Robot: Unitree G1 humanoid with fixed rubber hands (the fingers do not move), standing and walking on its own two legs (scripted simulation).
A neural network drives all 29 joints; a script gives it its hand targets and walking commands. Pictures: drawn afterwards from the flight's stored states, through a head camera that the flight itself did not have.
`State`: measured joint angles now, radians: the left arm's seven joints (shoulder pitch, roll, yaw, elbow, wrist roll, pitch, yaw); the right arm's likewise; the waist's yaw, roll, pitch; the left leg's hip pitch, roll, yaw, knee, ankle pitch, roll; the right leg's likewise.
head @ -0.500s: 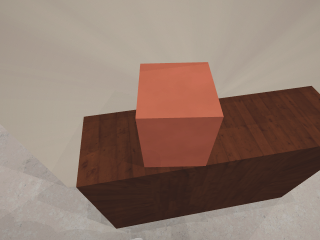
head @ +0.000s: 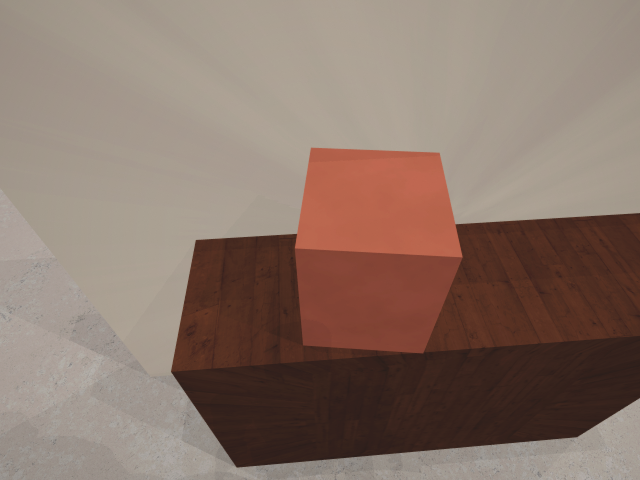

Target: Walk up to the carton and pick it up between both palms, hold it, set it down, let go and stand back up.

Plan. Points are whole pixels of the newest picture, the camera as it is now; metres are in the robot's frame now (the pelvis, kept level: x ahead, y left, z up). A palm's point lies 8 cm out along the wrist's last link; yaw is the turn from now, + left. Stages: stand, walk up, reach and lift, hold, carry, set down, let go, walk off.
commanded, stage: walk up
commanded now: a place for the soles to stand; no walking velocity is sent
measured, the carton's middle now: (368, 253) +0.46 -0.06 -0.01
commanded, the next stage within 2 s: reach and lift in 0.28 s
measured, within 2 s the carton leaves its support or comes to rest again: neither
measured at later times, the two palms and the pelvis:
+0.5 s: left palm out of the picture +0.15 +0.25 -0.14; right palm out of the picture +0.16 -0.25 -0.14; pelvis -0.03 -0.02 -0.04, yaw -1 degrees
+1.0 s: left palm out of the picture +0.14 +0.24 -0.10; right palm out of the picture +0.12 -0.22 -0.11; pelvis -0.02 -0.01 -0.01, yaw -2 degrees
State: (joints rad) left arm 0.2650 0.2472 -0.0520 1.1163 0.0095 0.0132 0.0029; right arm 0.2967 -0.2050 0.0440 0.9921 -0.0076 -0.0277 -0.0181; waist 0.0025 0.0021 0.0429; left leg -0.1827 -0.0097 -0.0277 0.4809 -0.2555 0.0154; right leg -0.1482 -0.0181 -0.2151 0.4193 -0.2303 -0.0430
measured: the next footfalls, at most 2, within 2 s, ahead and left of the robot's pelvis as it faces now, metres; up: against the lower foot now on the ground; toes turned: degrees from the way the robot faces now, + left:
none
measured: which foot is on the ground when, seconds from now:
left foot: down 0.00-1.00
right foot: down 0.00-1.00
